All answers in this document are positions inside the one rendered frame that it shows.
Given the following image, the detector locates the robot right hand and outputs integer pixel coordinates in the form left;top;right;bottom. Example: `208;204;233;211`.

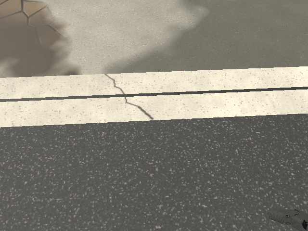
268;209;308;231

